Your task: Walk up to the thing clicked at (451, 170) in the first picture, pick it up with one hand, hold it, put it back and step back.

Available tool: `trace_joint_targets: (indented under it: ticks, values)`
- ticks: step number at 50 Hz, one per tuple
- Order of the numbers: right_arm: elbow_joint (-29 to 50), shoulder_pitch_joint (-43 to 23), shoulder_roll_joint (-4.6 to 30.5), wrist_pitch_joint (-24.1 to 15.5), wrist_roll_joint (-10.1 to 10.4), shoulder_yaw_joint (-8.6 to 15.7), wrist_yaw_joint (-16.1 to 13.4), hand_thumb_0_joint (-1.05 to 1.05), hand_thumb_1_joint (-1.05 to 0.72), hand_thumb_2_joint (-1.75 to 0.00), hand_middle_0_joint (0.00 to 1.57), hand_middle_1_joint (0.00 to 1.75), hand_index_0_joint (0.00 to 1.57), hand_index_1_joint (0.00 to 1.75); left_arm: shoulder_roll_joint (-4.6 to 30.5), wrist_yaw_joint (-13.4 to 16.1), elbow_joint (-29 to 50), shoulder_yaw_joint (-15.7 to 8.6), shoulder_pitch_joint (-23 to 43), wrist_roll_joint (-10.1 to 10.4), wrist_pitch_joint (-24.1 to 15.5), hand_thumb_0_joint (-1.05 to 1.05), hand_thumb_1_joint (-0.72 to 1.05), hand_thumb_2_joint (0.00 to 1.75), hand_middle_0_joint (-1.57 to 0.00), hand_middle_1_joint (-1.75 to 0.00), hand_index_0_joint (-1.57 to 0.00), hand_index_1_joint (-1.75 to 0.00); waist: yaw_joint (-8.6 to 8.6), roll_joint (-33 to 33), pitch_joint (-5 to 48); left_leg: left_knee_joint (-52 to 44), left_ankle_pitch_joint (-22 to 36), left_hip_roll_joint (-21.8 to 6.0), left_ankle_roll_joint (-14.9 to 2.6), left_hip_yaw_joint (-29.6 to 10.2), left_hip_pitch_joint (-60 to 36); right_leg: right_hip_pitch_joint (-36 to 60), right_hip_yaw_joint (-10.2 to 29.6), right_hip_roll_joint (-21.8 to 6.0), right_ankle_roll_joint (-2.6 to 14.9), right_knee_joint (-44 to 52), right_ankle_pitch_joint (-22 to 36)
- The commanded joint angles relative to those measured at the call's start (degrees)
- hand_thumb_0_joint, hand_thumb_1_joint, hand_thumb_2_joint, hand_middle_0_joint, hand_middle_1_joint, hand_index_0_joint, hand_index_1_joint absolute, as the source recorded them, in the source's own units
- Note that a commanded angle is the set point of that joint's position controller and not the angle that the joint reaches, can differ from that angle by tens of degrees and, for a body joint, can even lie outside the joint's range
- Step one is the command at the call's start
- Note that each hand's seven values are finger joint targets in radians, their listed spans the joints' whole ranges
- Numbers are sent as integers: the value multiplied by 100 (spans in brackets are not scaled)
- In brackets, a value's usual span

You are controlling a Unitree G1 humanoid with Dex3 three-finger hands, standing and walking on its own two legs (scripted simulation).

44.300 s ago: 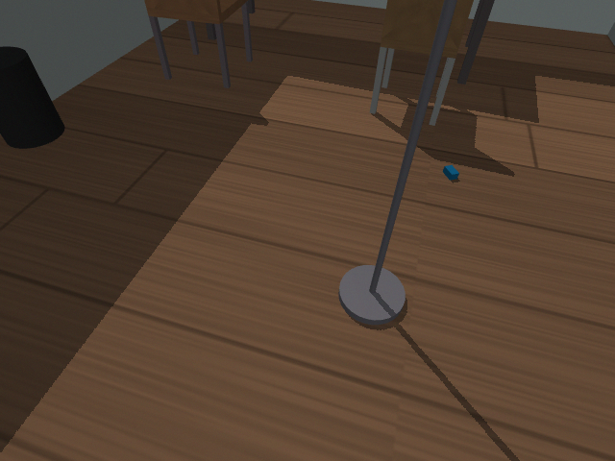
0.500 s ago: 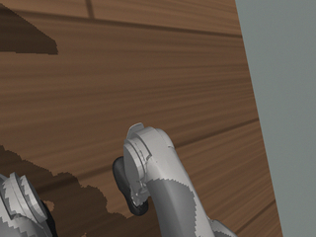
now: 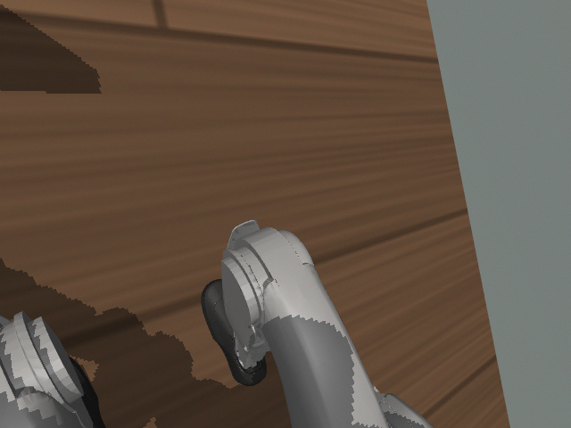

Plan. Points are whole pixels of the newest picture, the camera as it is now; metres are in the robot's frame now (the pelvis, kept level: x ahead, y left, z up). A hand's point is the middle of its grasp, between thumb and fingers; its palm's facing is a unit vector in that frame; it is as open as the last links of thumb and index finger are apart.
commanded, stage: open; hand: left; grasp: from above
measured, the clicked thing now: out of the picture +0.45 +0.38 -0.30
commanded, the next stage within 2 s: withdraw in 0.04 s
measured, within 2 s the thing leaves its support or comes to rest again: neither
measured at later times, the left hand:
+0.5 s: hand out of the picture +0.46 +0.37 -0.18, palm faces -0.32 -0.16 -0.93, open 14.0 cm
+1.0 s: hand out of the picture +0.45 +0.37 -0.13, palm faces -0.41 -0.12 -0.91, open 13.8 cm
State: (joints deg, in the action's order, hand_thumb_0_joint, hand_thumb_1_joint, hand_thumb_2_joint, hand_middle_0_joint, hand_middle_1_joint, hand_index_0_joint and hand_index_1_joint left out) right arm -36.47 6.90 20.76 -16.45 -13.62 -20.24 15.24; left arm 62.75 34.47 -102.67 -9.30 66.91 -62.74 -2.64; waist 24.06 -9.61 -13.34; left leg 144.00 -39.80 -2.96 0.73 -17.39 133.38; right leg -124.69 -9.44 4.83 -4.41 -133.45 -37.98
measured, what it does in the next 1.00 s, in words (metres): stands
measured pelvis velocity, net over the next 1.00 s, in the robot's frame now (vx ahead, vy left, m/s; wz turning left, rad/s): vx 0.00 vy -0.01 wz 0.10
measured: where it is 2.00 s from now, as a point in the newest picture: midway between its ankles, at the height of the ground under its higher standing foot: (172, 390)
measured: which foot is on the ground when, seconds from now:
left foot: down 0.00-1.00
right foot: down 0.00-1.00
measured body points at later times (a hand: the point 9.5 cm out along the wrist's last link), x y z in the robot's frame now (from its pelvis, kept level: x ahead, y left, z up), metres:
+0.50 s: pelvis +0.01 +0.00 +0.01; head +0.26 +0.12 +0.36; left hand +0.47 +0.38 -0.13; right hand +0.07 -0.26 -0.06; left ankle +0.07 +0.13 -0.28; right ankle +0.12 -0.13 -0.28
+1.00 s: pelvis +0.00 -0.01 +0.02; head +0.23 +0.12 +0.38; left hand +0.47 +0.38 -0.08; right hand +0.11 -0.27 -0.07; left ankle +0.07 +0.13 -0.28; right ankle +0.12 -0.13 -0.28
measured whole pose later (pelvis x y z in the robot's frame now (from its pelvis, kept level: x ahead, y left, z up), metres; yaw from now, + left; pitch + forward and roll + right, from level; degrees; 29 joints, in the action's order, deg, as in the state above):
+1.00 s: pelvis +0.00 -0.01 +0.02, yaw +6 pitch +31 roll -11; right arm -35.8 7.2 17.7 -0.1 -7.5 -9.3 6.6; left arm 50.8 13.9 -78.8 -2.1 61.2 -70.5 -10.5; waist 15.7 -2.5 -1.1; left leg 137.5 -35.9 -1.4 0.7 -11.6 133.8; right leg -126.1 -5.5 1.7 -2.8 -131.6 -37.6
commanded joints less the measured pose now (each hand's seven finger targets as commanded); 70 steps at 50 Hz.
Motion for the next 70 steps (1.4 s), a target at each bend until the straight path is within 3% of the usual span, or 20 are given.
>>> trace_joint_targets:
  ticks: [1,12,17,19,22,25,27,28,29,30,33,40,43,45,49,54,57,61,67,70]
  values:
    - [-146,1136,1984,12,10,574,-78,0,-88,-90,20,30,20,30,1195,250,824,157,1440,24,-39,0,-59,106,-10,-89,-6,-94,326,3425,3713,-1474,1204,-241,-29,696,-2945,2053,-751,228,513,1146,1536]
    - [-169,1145,1929,58,45,605,-89,0,-90,-90,20,30,20,30,1311,131,1112,78,1286,40,-1,0,-50,97,-8,-98,-8,-98,174,3661,3888,-1545,1304,-234,2,680,-3066,2033,-764,192,533,1092,1564]
    - [-253,1138,1793,203,130,892,-95,0,-90,-90,20,30,20,30,1502,-183,2495,-247,771,-79,-40,0,-51,98,-8,-97,-8,-97,-410,4292,4977,-1634,1805,-188,53,799,-3588,2170,-679,162,586,1005,1853]
    - [-138,925,1678,332,223,1069,-43,0,-90,-90,20,30,20,30,1254,-500,3474,-161,559,-121,-72,0,-52,98,-8,-97,-8,-97,-697,4708,5644,-1707,2104,-155,78,848,-3958,2049,-607,140,632,958,1926]
    - [-193,994,1547,653,430,1397,-20,0,-90,-90,20,30,20,30,583,-1052,3425,26,-391,-172,-21,0,-52,99,-7,-97,-7,-98,-838,4095,5129,-1796,1617,-65,-8,1005,-3185,1776,-460,129,628,1108,1666]
    - [-171,1219,1515,952,555,1659,-76,0,-89,-90,20,30,20,30,376,-1633,3883,72,-306,-237,-66,0,-51,99,-7,-98,-7,-98,-821,3514,4994,-1864,1410,2,-101,1094,-2896,1763,-314,74,640,1314,1482]
    - [39,1177,1406,1113,648,1727,-154,0,-90,-90,20,30,20,30,-357,-2082,4059,554,-100,-116,-145,0,-52,100,-7,-98,-6,-99,-627,2890,4741,-1986,1119,47,-151,1066,-2730,1751,-275,52,647,1510,1240]
    - [-30,1258,1428,1202,667,1809,-234,0,-90,-90,20,30,20,30,-147,-2257,3955,424,-198,-110,-203,0,-52,100,-7,-99,-7,-99,-626,2680,4547,-1998,857,42,-169,1067,-2543,1760,-203,61,660,1584,931]
    - [97,1230,1470,1243,692,1822,-320,0,-89,-90,20,30,20,30,-335,-2445,4089,620,-71,-73,-290,0,-51,100,-8,-99,-7,-99,-570,2459,4402,-1996,752,86,-182,1065,-2505,1660,-215,21,658,1715,847]
    - [-14,1351,1450,1320,702,1891,-407,0,-89,-90,20,30,20,30,78,-2559,4192,387,-27,-99,-384,0,-49,99,-8,-99,-7,-99,-637,2371,4474,-1969,680,77,-183,1093,-2458,1833,-99,32,677,1746,649]
    - [59,1272,1299,1442,713,1847,-632,0,-88,-90,20,30,20,30,-262,-2856,4582,718,517,-56,-738,0,-47,98,-9,-98,-9,-98,-613,2298,4492,-2015,655,126,-158,1087,-2661,1619,-139,-35,677,1788,612]
    - [38,1084,1122,1600,673,1652,-914,0,-87,-89,20,30,20,30,-37,-2322,4028,687,1211,-350,-1144,0,-47,100,-8,-99,-8,-99,-767,2758,4792,-2158,617,123,-142,1122,-3040,1279,-140,-85,635,1565,699]
    - [-19,1204,1145,1637,627,1592,-940,0,-87,-89,20,30,20,30,-381,-1978,3293,917,1345,-552,-987,0,-47,100,-8,-99,-8,-99,-495,2683,4567,-2164,731,107,-143,1106,-3002,1103,-232,-62,624,1530,889]
    - [-33,1220,1198,1644,603,1548,-960,0,-88,-89,20,30,20,30,191,-1792,3183,598,1346,-681,-862,0,-46,98,-8,-98,-9,-98,-763,3143,4795,-2176,971,137,-104,1188,-3132,1210,-191,-96,647,1409,1060]
    - [100,1210,1194,1698,585,1537,-944,0,-88,-89,20,30,20,30,394,-1781,3094,395,1035,-765,-610,0,-42,94,-15,-92,-15,-92,-897,3262,5269,-2137,1326,131,-105,1240,-3338,1467,-181,-102,637,1306,1288]
    - [170,1240,1187,1761,615,1650,-941,0,-89,-89,20,30,20,30,475,-2007,3744,121,449,-568,-629,0,-35,88,-20,-86,-20,-86,-1069,3141,5655,-2096,1339,177,-134,1301,-3207,1776,-135,-116,623,1338,1258]
    - [131,1341,1167,1760,658,1759,-928,0,-89,-90,20,30,20,30,246,-2089,4145,95,254,-380,-718,0,-24,76,-21,-62,-19,-62,-1065,3109,5582,-2171,1187,186,-120,1277,-3276,1634,-133,-126,645,1403,1078]
    - [180,1429,1162,1709,751,2032,-928,0,-89,-90,20,30,20,30,172,-2067,5181,-197,-202,1,-753,0,-6,70,-19,-44,-17,-45,-1363,3115,6244,-2298,1254,210,-123,1381,-3672,1926,-27,-180,659,1633,1114]
    - [190,1482,841,1683,1047,2415,-953,0,-90,-90,20,30,20,30,-566,-2241,6456,-244,-1069,1018,-340,0,42,74,-18,-32,-17,-32,-1760,3035,6956,-3017,1217,198,-190,1498,-4225,2473,224,-213,613,2214,1180]
    - [182,1294,740,1694,1160,2457,-1009,0,-90,-90,20,30,20,30,-1329,-2511,6356,92,-1961,1642,6,0,61,75,-17,-27,-17,-27,-1657,2245,5885,-3368,630,184,-277,1439,-3742,2443,270,-180,601,2692,740]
